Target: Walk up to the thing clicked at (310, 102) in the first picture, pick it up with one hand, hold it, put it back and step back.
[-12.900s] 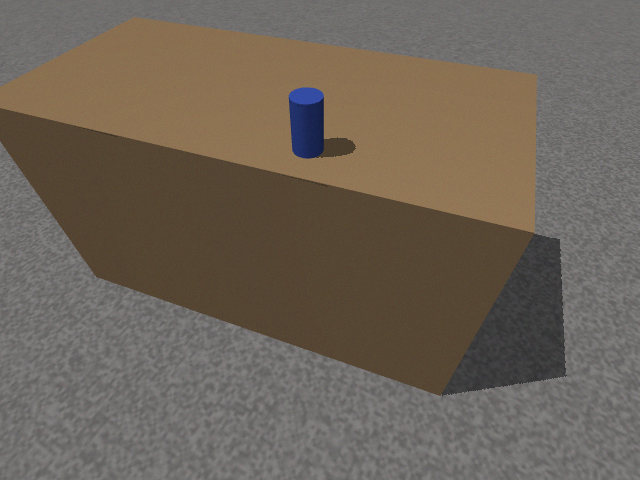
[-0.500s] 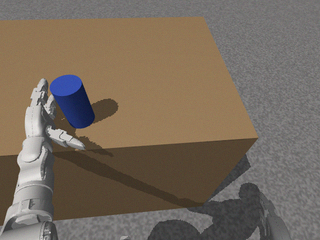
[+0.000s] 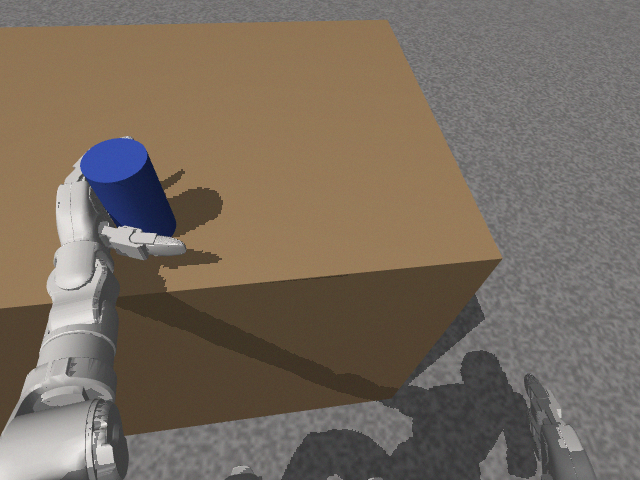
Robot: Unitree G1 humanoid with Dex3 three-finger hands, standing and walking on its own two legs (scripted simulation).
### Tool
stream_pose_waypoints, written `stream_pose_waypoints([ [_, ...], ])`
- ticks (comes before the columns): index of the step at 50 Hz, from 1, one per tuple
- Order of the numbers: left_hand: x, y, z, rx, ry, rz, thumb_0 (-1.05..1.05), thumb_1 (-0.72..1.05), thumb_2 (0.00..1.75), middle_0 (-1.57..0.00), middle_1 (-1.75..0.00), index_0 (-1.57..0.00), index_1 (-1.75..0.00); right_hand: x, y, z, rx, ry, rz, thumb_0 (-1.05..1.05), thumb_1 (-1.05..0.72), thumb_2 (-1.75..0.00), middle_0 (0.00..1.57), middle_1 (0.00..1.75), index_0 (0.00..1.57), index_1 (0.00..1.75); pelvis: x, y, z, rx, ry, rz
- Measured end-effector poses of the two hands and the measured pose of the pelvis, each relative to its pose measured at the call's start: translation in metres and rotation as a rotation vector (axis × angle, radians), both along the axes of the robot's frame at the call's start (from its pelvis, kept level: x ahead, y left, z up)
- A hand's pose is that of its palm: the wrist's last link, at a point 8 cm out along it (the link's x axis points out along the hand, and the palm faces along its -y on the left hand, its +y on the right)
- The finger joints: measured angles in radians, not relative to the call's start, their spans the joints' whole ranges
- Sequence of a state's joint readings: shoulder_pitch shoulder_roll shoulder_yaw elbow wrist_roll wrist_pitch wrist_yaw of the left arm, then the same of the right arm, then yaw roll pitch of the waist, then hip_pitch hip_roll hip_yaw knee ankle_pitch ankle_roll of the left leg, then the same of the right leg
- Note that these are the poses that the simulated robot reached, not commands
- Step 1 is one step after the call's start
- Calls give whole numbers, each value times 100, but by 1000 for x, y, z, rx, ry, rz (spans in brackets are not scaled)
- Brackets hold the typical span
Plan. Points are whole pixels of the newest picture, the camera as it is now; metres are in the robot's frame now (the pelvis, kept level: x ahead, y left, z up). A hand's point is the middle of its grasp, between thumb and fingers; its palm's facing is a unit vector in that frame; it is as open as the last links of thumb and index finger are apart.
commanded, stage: close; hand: left
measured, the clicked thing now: (134, 197) +0.46 +0.21 +0.09
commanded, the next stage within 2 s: settle in 0.30 s
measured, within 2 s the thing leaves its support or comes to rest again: leaves its support in 0.54 s
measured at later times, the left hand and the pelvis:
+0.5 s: hand (131, 214) +0.44 +0.22 +0.08, palm faces +0.21 -0.98 -0.02, open 9.6 cm; pelvis +0.01 +0.00 +0.00, yaw +0 degrees
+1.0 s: hand (121, 182) +0.45 +0.21 +0.13, palm faces +0.21 -0.98 -0.02, open 9.8 cm; pelvis +0.01 +0.00 +0.01, yaw +0 degrees
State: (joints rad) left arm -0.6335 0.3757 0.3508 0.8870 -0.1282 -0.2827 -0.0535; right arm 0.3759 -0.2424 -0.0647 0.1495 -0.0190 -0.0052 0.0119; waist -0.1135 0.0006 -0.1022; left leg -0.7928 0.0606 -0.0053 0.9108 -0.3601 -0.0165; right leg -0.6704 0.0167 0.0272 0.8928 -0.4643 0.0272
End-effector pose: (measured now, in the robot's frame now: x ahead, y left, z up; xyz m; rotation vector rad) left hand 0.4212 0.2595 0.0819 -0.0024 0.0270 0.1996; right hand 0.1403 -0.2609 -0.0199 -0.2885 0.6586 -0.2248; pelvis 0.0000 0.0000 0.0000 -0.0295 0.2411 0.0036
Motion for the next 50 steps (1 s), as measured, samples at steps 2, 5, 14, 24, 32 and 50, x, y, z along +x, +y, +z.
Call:
stream_pose_waypoints([
  [2, 1, 1, -1, -2, -1, 7, -2, -47, 24, -60, -43, -60, -42, -2, 0, -1, 0, 8, -8, -1, 50, -5, 6, 5, 5, 5, 1, 1, 0, 0, 4, -2],
  [5, -1, -2, -4, 4, -3, -2, -2, -41, 31, -68, -51, -68, -50, -2, 3, -2, 7, 17, -7, -1, 50, -5, 6, 5, 5, 5, 3, 3, 0, 0, 7, -4],
  [14, -9, -4, -6, -2, -15, 10, -1, -26, 53, -86, -73, -89, -72, 10, 7, -1, 19, -1, -4, -1, 50, -5, 6, 5, 5, 5, 9, 4, 0, 2, 4, -5],
  [24, -11, 5, -3, 16, -22, 14, -1, -30, 92, -79, -90, -81, -90, 9, 6, -6, 32, 34, -5, -1, 50, -5, 6, 5, 5, 5, 12, 2, 0, 3, 1, 0],
  [32, -10, 3, 16, 30, -39, 7, -1, -35, 105, -74, -102, -76, -102, 15, 10, -9, 54, 34, -5, -1, 50, -6, 6, 5, 5, 5, 13, 2, 2, 6, -12, 0],
  [50, -7, 0, 50, 24, -23, 10, -1, -38, 109, -74, -105, -76, -105, 10, 2, -13, 77, 55, -42, -1, 51, -6, 6, 5, 5, 5, 13, 0, 12, 15, -54, -2],
])
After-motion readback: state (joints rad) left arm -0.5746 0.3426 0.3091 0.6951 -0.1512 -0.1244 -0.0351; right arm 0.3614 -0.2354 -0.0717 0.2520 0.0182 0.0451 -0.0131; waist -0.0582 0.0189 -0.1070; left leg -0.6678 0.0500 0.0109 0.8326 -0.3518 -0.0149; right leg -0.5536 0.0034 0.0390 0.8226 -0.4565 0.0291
